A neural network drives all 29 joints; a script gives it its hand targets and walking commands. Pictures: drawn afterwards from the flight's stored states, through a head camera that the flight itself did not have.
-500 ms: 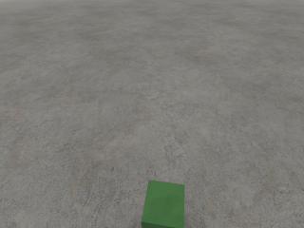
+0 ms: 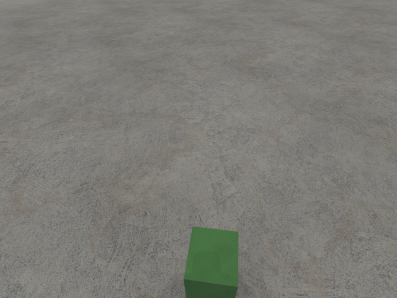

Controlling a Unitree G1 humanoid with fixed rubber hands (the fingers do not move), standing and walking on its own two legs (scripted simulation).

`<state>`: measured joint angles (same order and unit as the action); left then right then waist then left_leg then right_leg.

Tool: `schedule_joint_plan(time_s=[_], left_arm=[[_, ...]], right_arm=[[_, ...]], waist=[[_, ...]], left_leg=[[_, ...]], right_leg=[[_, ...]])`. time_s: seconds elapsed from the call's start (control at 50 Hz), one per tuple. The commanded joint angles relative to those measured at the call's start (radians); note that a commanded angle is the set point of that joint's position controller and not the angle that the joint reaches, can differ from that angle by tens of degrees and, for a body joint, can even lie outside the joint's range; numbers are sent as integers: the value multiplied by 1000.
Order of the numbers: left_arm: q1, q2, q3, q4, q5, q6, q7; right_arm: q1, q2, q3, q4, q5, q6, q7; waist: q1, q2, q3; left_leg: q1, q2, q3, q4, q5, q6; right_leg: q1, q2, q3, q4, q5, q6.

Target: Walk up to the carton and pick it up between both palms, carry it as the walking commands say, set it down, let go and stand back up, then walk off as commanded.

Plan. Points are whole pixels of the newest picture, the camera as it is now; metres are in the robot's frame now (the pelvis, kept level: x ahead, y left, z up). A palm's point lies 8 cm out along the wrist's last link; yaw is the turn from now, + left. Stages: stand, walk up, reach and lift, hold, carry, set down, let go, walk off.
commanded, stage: stand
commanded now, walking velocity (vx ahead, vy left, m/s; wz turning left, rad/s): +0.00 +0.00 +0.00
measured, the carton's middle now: (212, 269) +0.46 -0.04 -0.63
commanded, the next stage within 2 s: walk off in 0.68 s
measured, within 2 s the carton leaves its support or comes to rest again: neither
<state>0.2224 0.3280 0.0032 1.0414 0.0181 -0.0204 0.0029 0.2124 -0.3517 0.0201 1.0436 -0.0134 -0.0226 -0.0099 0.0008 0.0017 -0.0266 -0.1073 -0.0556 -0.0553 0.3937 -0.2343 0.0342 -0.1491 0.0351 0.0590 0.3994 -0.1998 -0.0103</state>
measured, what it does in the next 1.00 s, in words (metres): stands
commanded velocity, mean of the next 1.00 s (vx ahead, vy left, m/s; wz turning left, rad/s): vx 0.00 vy -0.05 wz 0.00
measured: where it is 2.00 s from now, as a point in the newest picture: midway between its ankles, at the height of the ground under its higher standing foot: outside the picture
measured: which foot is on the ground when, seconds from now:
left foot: down 0.00-1.00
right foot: down 0.00-0.98, up 1.00-1.00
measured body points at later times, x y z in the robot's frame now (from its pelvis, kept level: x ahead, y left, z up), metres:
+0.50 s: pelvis -0.01 +0.01 +0.00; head -0.03 +0.01 +0.45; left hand +0.05 +0.30 -0.14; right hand +0.07 -0.30 -0.12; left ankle -0.01 +0.10 -0.74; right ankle +0.01 -0.11 -0.74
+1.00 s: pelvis -0.01 +0.00 +0.00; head -0.02 +0.01 +0.45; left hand +0.05 +0.30 -0.14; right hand +0.07 -0.29 -0.13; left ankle -0.01 +0.10 -0.74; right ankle +0.01 -0.12 -0.74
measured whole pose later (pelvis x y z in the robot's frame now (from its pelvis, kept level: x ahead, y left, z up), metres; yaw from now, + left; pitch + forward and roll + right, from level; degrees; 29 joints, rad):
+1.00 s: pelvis -0.01 +0.00 +0.00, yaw -1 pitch -2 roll +1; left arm 0.19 0.33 -0.01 1.11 0.00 0.02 0.03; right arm 0.13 -0.33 0.03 1.07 -0.02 0.00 -0.01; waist -0.01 -0.02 0.00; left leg -0.13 -0.07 -0.04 0.38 -0.21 0.04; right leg -0.20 0.02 0.08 0.44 -0.20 0.01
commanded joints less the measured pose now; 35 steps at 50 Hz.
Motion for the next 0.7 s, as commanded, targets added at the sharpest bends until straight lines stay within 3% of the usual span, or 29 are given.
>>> schedule_joint_plan(time_s=[0.0, 0.08, 0.14, 0.16, 0.22, 0.26, 0.28, 0.34, 0.38, 0.42, 0.44, 0.46, 0.48, 0.5, 0.56, 0.58, 0.6, 0.62, 0.68], left_arm=[[-44, 186, 25, -63, -3, -28, 9], [-69, 202, 30, -60, 1, -21, 12], [-57, 198, 26, -52, -6, -22, 7], [-51, 192, 21, -61, -10, -26, 10], [-59, 198, 25, -44, -4, -21, 11], [-75, 193, 24, -44, -6, -20, 13], [-50, 171, 17, -37, -14, -22, 8], [-47, 188, 17, -33, -3, -21, 11], [-37, 194, 24, -28, -8, -23, 11], [-70, 194, 19, -32, -6, -19, 12], [-49, 231, 36, -20, -9, -21, 15], [-37, 231, 37, -15, -5, -16, 12], [-44, 236, 36, -17, -2, -20, 10], [-51, 203, 29, -21, -4, -19, 8], [-72, 205, 24, -15, -3, -19, 13], [-63, 194, 26, -24, -7, -17, 12], [-56, 186, 18, -13, -14, -17, 17], [-86, 184, 18, -23, -9, -19, 16], [-62, 185, 19, -10, -8, -13, 12]], right_arm=[[-56, -220, -48, -58, 5, -24, -9], [-87, -190, -40, -54, 2, -27, -11], [-50, -191, -38, -31, 11, -27, -9], [-68, -195, -38, -42, 8, -29, -5], [-79, -186, -28, -30, 1, -23, -12], [-81, -210, -40, -35, 1, -25, -12], [-106, -222, -46, -39, -5, -27, -9], [-112, -207, -46, -40, 5, -28, -9], [-90, -218, -45, -31, 8, -24, -5], [-90, -211, -44, -28, 4, -18, -5], [-98, -198, -46, -23, 0, -20, -4], [-87, -194, -40, -24, 5, -20, -4], [-73, -188, -39, -17, 6, -19, -2], [-101, -225, -46, -23, 4, -25, -1], [-103, -200, -43, -14, 4, -29, -2], [-104, -207, -42, -20, 5, -31, -5], [-117, -224, -49, -13, 9, -30, -5], [-105, -198, -45, -15, 6, -28, -4], [-111, -232, -49, -8, 11, -23, -12]], waist=[[0, -34, 22], [0, 15, 70], [-8, -10, 38], [7, -20, 24], [11, 2, 70], [-12, -3, 53], [15, 11, 36], [5, -46, 59], [4, 11, 48], [-2, -16, 60], [6, 17, 60], [10, -7, 74], [1, -14, 68], [16, 14, 27], [-7, -19, 66], [-4, -29, 42], [8, -4, 46], [1, -29, 15], [10, -5, 35]], left_leg=[[-34, 136, -135, -71, 117, 2], [-65, 137, -136, -75, 119, 7], [-35, 142, -135, -88, 113, 11], [-23, 144, -138, -83, 135, 10], [-56, 146, -149, -92, 121, 15], [-59, 140, -135, -105, 84, 12], [-46, 154, -155, -111, 80, 15], [-37, 148, -138, -104, 104, 18], [-40, 145, -146, -111, 101, 14], [-53, 140, -138, -115, 38, 11], [-58, 142, -150, -124, 26, 16], [-68, 139, -145, -122, 7, 11], [-67, 127, -141, -119, 12, 13], [-55, 132, -125, -103, 16, 7], [-58, 143, -149, -124, 69, 14], [-31, 146, -140, -109, 106, 12], [-29, 148, -139, -96, 111, 16], [-20, 149, -140, -103, 136, 15], [-26, 148, -142, -113, 124, 11]], right_leg=[[-19, -113, 126, -76, 47, -16], [-43, -119, 141, -84, 65, -19], [-18, -122, 139, -87, 66, -22], [-14, -123, 132, -82, 82, -20], [-31, -121, 137, -88, 70, -17], [-25, -113, 132, -73, 23, -17], [-7, -112, 121, -80, 53, -11], [-27, -111, 124, -95, 54, -12], [-22, -124, 148, -81, 69, -28], [-28, -114, 134, -89, 17, -15], [-34, -110, 141, -90, 13, -20], [-28, -110, 125, -102, -18, -18], [-28, -112, 133, -97, -28, -20], [-14, -114, 132, -98, -17, -17], [-33, -114, 132, -89, 30, -17], [-35, -113, 127, -94, 29, -19], [-30, -132, 153, -95, 68, -23], [-9, -128, 134, -72, 81, -27], [-15, -122, 135, -84, 94, -16]])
